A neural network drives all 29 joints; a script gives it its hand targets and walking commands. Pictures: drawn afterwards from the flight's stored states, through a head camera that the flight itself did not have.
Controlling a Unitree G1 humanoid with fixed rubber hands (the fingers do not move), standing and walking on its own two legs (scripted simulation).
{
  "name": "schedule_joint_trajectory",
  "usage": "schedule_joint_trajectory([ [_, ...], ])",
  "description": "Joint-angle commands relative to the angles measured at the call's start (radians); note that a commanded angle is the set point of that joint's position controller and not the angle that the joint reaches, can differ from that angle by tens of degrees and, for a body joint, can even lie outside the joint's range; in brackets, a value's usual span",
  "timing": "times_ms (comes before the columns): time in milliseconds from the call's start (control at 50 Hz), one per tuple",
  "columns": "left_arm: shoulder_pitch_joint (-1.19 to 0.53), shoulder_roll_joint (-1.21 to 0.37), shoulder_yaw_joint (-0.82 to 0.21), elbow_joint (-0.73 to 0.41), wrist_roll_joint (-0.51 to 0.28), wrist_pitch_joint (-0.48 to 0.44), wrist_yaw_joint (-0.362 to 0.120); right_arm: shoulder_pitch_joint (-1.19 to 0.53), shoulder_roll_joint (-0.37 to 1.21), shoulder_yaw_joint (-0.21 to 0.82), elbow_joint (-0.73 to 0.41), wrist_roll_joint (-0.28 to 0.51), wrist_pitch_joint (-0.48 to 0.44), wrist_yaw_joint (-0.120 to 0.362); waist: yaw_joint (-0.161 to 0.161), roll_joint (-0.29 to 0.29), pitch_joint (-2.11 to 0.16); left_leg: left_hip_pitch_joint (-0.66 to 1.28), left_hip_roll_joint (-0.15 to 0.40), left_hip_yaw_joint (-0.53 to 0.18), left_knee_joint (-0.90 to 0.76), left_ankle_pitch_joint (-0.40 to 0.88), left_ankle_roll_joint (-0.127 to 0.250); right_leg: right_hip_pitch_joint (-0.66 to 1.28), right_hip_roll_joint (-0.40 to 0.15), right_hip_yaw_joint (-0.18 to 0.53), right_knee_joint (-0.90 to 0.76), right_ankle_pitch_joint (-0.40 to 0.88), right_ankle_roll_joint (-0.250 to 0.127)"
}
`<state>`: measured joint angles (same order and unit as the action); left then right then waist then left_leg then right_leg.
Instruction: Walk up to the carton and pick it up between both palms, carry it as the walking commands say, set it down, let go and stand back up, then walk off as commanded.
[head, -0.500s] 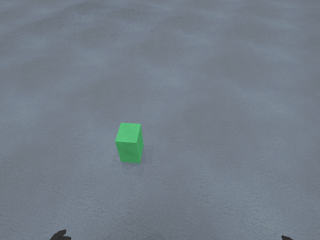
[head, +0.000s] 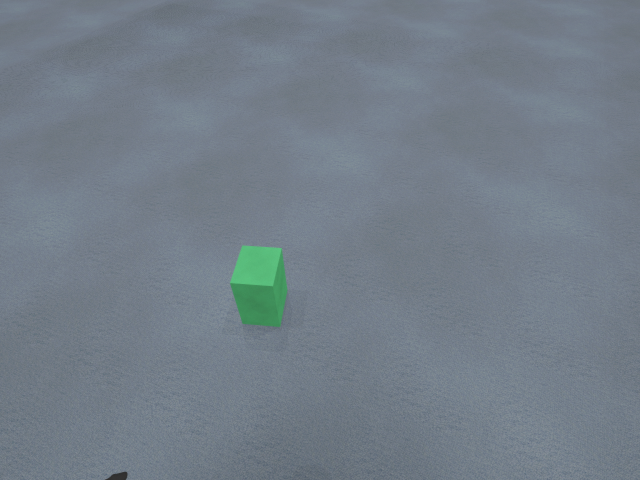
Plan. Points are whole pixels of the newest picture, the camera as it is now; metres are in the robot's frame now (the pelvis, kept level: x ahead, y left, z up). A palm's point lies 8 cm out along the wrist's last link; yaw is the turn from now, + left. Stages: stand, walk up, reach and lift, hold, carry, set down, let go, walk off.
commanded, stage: walk up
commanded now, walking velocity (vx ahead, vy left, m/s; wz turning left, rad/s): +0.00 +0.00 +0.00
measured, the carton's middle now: (261, 287) +0.88 +0.27 -0.66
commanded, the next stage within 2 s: none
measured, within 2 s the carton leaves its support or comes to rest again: neither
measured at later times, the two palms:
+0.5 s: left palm out of the picture -0.02 +0.33 -0.14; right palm (453, 413) +0.26 -0.16 -0.12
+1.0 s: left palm (171, 304) +0.45 +0.31 -0.13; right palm (468, 421) +0.27 -0.19 -0.16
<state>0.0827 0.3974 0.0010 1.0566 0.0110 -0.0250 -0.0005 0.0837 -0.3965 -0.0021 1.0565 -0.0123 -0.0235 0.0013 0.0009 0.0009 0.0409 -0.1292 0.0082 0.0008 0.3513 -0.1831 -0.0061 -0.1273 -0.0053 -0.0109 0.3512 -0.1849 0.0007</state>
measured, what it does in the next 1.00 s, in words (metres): walks ahead: left foot, then right foot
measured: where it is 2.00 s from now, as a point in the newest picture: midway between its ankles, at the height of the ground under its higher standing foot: (297, 428)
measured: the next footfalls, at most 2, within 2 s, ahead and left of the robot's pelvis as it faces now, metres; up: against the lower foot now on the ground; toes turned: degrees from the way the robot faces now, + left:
left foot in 0.50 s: +0.16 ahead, +0.21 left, +0.00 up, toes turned +13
right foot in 0.96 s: +0.48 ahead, -0.03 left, +0.00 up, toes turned +3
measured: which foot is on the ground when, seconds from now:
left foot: down 0.00-0.20, up 0.22-0.48, down 0.50-0.96, up 0.98-1.00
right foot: down 0.00-0.50, up 0.52-0.94, down 0.96-1.00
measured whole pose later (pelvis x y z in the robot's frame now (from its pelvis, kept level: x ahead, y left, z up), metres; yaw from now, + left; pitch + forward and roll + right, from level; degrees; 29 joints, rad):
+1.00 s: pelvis +0.31 +0.06 -0.03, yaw +10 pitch +1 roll +1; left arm 0.01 0.22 0.04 0.89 0.04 -0.05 -0.03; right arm 0.45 -0.22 -0.04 1.04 0.00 -0.05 -0.02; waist -0.08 0.02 0.07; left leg -0.06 0.10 0.03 0.64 -0.51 -0.05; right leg -0.46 -0.07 -0.12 0.58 -0.12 -0.02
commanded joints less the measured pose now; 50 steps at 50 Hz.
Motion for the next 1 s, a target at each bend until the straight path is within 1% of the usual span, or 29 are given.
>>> schedule_joint_trajectory([
  [0,-0.041,0.174,0.031,-0.042,-0.001,-0.009,0.005,-0.04,-0.173,-0.03,-0.042,0.0,-0.009,-0.005,0.0,0.001,-0.055,0.004,0.117,-0.096,-0.06,0.086,0.034,0.001,-0.121,0.099,-0.063,0.085,-0.03],
  [100,-0.04,0.175,0.031,-0.041,-0.001,-0.008,0.005,-0.039,-0.174,-0.031,-0.041,0.0,-0.008,-0.005,0.0,0.0,-0.057,0.008,0.118,-0.095,-0.061,0.097,0.033,0.005,-0.121,0.098,-0.065,0.096,-0.03],
  [120,-0.097,0.166,0.074,-0.141,0.023,0.061,-0.055,0.224,-0.22,-0.089,-0.039,0.0,0.059,-0.047,-0.1,-0.035,-0.023,0.043,0.311,-0.425,-0.185,-0.555,0.074,-0.282,-0.037,-0.052,0.228,-0.426,0.014],
  [140,-0.052,0.033,0.055,-0.134,0.016,0.048,-0.026,0.048,-0.145,-0.074,-0.06,-0.014,0.068,0.015,-0.003,0.28,0.046,-0.183,0.187,-0.301,-0.127,-0.575,0.096,-0.163,-0.071,-0.026,0.274,-0.245,0.035],
  [160,0.154,0.06,0.059,-0.108,0.016,0.043,-0.017,-0.13,-0.136,-0.077,-0.172,-0.008,0.069,0.04,0.109,0.209,0.035,-0.455,0.124,-0.206,-0.037,-0.535,0.07,0.076,-0.109,0.019,0.151,-0.237,0.014],
  [180,0.35,0.113,0.088,-0.034,0.012,0.025,0.002,-0.258,-0.059,-0.066,-0.231,-0.01,0.064,0.049,0.209,-0.071,0.039,-0.7,0.003,-0.081,0.247,-0.424,0.021,0.295,-0.206,0.138,-0.056,-0.307,-0.012],
  [200,0.417,0.212,0.106,-0.028,0.025,0.001,0.023,-0.252,0.034,-0.041,-0.275,-0.023,0.043,0.05,0.218,-0.275,0.005,-0.788,-0.022,-0.1,0.507,-0.289,0.008,0.315,-0.458,0.437,-0.213,-0.454,-0.067],
  [220,0.315,0.226,0.102,-0.062,0.02,-0.01,0.023,-0.176,0.018,-0.043,-0.24,-0.039,0.033,0.044,0.165,-0.163,0.015,-0.756,0.028,-0.158,0.626,-0.212,-0.002,0.174,-0.519,0.542,-0.28,-0.601,-0.108],
  [260,0.161,0.164,0.101,-0.124,0.013,-0.02,0.021,-0.009,-0.016,-0.066,-0.197,-0.033,0.016,0.057,0.036,-0.111,-0.036,-0.606,0.08,-0.127,0.714,-0.125,-0.025,0.103,-0.427,0.399,-0.274,-0.523,-0.118],
  [280,0.14,0.139,0.1,-0.138,0.012,-0.027,0.018,0.023,-0.016,-0.072,-0.186,-0.027,0.017,0.065,0.007,-0.103,-0.028,-0.549,0.087,-0.084,0.697,-0.086,-0.042,0.073,-0.372,0.288,-0.267,-0.443,-0.1],
  [340,0.19,0.087,0.093,-0.13,0.021,-0.041,0.003,-0.053,0.025,-0.06,-0.217,-0.015,0.021,0.088,0.033,-0.157,0.049,-0.434,0.081,0.002,0.47,-0.039,-0.051,-0.013,-0.3,0.077,-0.26,-0.269,-0.066],
  [420,0.252,0.096,0.098,-0.102,0.033,-0.039,-0.014,-0.061,0.069,-0.051,-0.225,-0.005,0.012,0.088,0.042,-0.224,0.061,-0.214,0.037,0.108,0.25,-0.095,-0.033,-0.111,-0.283,0.004,-0.214,-0.298,-0.08],
  [440,0.243,0.086,0.093,-0.088,0.031,-0.033,-0.018,-0.012,0.072,-0.056,-0.214,-0.005,0.008,0.08,-0.001,-0.228,0.039,-0.096,0.029,0.132,0.215,-0.055,-0.033,-0.168,-0.245,-0.046,-0.149,-0.327,-0.075],
  [460,0.239,0.053,0.084,-0.078,0.029,-0.026,-0.024,0.1,0.044,-0.068,-0.172,-0.008,0.0,0.066,-0.055,-0.159,-0.006,0.075,0.014,0.147,0.192,-0.053,-0.032,-0.248,-0.191,-0.102,0.0,-0.331,-0.059],
  [480,0.274,-0.007,0.067,-0.082,0.034,-0.024,-0.028,0.26,-0.019,-0.088,-0.117,-0.015,-0.011,0.05,-0.111,0.032,-0.09,0.279,0.043,0.089,0.165,-0.146,-0.021,-0.349,-0.12,-0.161,0.275,-0.275,-0.041],
  [500,0.236,-0.068,0.057,-0.127,0.039,-0.036,-0.027,0.429,-0.137,-0.111,-0.089,-0.03,-0.024,0.03,-0.179,0.272,-0.12,0.372,0.343,-0.337,-0.013,-0.308,0.018,-0.563,-0.047,-0.149,0.633,-0.403,-0.009],
  [520,0.201,-0.065,0.066,-0.173,0.047,-0.034,-0.021,0.459,-0.233,-0.13,-0.1,-0.016,-0.022,0.01,-0.19,0.354,-0.184,0.31,0.519,-0.734,-0.215,-0.545,0.133,-0.646,-0.047,0.0,0.818,-0.425,0.002],
  [540,0.149,-0.02,0.078,-0.184,0.05,-0.027,-0.023,0.354,-0.186,-0.12,-0.114,-0.009,-0.02,0.01,-0.142,0.261,-0.089,0.206,0.484,-0.682,-0.201,-0.592,0.17,-0.682,-0.117,0.054,0.88,-0.311,0.001],
  [580,0.177,-0.047,0.066,-0.153,0.031,-0.031,-0.034,0.226,-0.018,-0.082,-0.129,-0.012,-0.036,0.013,-0.057,0.15,0.035,0.053,0.349,-0.406,-0.176,-0.327,0.139,-0.623,-0.169,0.043,0.816,-0.113,0.027],
  [620,0.235,-0.066,0.065,-0.131,0.029,-0.014,-0.043,0.188,0.036,-0.064,-0.14,-0.008,-0.056,0.016,-0.003,0.147,0.004,-0.022,0.28,-0.217,-0.17,-0.007,0.116,-0.477,-0.16,0.005,0.756,-0.036,0.052],
  [640,0.233,-0.074,0.066,-0.133,0.029,-0.005,-0.046,0.202,0.039,-0.062,-0.14,-0.007,-0.064,0.016,0.0,0.159,-0.01,-0.019,0.272,-0.171,-0.155,0.111,0.118,-0.452,-0.152,-0.01,0.736,-0.023,0.062],
  [700,0.131,-0.095,0.065,-0.16,0.029,0.018,-0.053,0.273,0.047,-0.058,-0.125,-0.006,-0.07,0.007,-0.025,0.153,0.025,0.032,0.279,-0.117,-0.155,0.242,0.125,-0.5,-0.143,-0.036,0.63,0.031,0.082],
  [800,-0.049,-0.135,0.044,-0.209,0.015,0.024,-0.068,0.354,0.033,-0.057,-0.097,-0.005,-0.059,-0.005,-0.073,0.171,0.081,0.06,0.274,-0.021,-0.155,0.331,0.094,-0.445,-0.104,-0.086,0.354,0.104,0.067],
  [860,-0.087,-0.124,0.043,-0.22,0.016,0.022,-0.063,0.372,0.011,-0.067,-0.076,-0.004,-0.047,-0.01,-0.073,0.19,0.086,0.066,0.277,-0.037,-0.13,0.378,0.072,-0.356,-0.083,-0.089,0.265,0.075,0.06],
  [900,-0.043,-0.104,0.048,-0.202,0.017,0.013,-0.053,0.362,-0.005,-0.073,-0.072,-0.002,-0.045,-0.017,-0.044,0.178,0.06,0.072,0.271,-0.035,-0.069,0.463,0.048,-0.253,-0.072,-0.081,0.193,0.061,0.055],
  [920,0.056,-0.086,0.053,-0.174,0.02,-0.006,-0.042,0.369,0.018,-0.067,-0.051,0.01,-0.04,-0.019,0.011,0.14,-0.007,0.048,0.201,0.03,0.079,0.449,0.03,-0.096,-0.058,-0.105,0.113,0.107,0.045],
  [940,0.199,-0.042,0.069,-0.128,0.029,-0.025,-0.028,0.425,0.076,-0.052,-0.027,0.018,-0.035,-0.017,0.065,0.07,-0.118,-0.047,0.118,0.087,0.258,0.289,0.021,0.119,-0.095,-0.093,0.117,0.171,0.025],
  [960,0.336,0.054,0.093,-0.095,0.042,-0.038,-0.015,0.482,0.138,-0.042,-0.048,0.011,-0.038,-0.019,0.079,-0.181,-0.226,-0.232,0.058,0.107,0.515,-0.176,-0.008,0.297,-0.338,0.181,0.12,0.468,-0.022],
  [980,0.401,0.126,0.112,-0.092,0.016,-0.032,-0.003,0.529,0.148,-0.049,-0.06,0.022,-0.028,-0.029,0.083,-0.364,-0.346,-0.341,0.023,0.026,0.733,-0.49,-0.004,0.358,-0.526,0.46,0.014,0.537,-0.156],
])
